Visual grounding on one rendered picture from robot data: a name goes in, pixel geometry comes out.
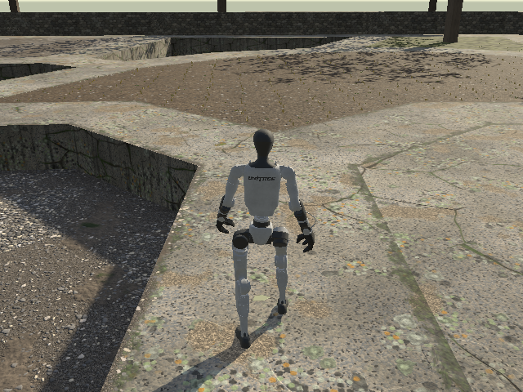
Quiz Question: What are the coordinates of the left robot forearm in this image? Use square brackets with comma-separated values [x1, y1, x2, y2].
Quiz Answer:
[217, 195, 231, 222]

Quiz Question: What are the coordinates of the humanoid robot head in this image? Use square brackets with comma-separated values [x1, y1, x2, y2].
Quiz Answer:
[248, 129, 277, 168]

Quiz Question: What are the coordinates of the robot right hand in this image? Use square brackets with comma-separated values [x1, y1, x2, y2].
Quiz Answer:
[296, 231, 315, 252]

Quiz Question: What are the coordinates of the right robot thigh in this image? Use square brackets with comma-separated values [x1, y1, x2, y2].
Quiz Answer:
[271, 227, 288, 269]

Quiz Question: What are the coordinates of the robot right upper arm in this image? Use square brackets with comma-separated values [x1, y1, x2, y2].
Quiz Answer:
[279, 165, 302, 212]

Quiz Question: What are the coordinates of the robot left upper arm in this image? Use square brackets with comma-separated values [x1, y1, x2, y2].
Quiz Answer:
[222, 164, 246, 207]

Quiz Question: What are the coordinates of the right robot forearm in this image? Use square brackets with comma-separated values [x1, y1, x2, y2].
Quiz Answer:
[294, 199, 312, 235]

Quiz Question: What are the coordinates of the robot left hand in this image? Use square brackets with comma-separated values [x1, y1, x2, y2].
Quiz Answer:
[216, 218, 235, 234]

